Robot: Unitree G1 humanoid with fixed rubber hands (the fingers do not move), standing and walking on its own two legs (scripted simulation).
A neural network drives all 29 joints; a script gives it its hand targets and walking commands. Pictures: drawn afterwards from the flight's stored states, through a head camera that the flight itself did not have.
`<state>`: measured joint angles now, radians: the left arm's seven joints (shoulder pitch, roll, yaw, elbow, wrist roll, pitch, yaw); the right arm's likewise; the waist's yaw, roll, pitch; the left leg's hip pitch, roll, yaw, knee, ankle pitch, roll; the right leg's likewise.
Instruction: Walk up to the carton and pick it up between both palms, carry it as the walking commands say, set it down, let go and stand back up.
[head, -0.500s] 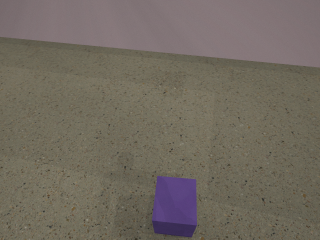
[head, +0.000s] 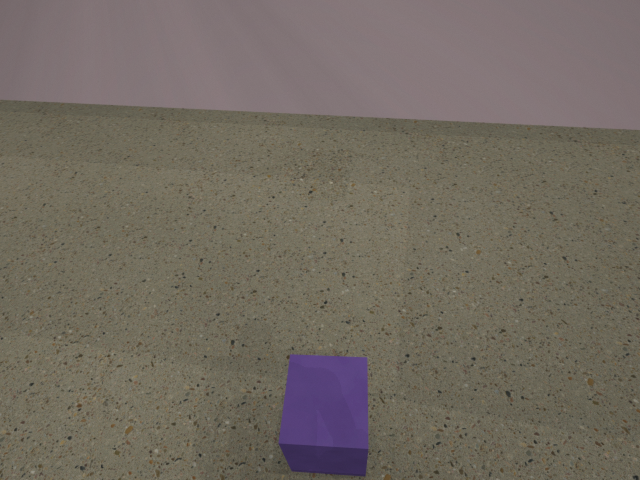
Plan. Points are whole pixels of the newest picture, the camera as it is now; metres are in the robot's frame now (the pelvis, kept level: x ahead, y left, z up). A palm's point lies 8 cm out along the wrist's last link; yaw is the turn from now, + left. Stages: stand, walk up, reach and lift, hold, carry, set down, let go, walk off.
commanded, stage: walk up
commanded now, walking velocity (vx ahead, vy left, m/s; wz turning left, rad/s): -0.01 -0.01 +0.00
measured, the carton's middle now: (328, 416) +0.42 +0.05 -0.62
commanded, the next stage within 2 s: none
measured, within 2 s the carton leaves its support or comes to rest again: neither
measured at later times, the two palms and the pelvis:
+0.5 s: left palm out of the picture -0.03 +0.14 -0.10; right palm out of the picture -0.03 -0.30 -0.13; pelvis -0.05 -0.08 +0.02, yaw +0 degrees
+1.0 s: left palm out of the picture -0.05 +0.12 -0.09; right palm out of the picture -0.05 -0.33 -0.14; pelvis -0.07 -0.12 +0.03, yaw +1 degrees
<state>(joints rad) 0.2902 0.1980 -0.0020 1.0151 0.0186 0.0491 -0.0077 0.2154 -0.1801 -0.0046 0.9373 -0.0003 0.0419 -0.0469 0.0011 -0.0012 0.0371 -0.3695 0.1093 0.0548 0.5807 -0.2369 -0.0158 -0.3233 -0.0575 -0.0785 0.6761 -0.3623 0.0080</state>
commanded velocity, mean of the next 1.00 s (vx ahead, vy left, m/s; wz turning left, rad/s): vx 0.05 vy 0.06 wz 0.00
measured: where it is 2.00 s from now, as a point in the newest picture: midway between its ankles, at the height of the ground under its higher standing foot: outside the picture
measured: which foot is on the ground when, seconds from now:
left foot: up 0.00-0.60, down 0.62-0.82, up 0.84-1.00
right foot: down 0.00-0.62, up 0.64-0.78, down 0.80-1.00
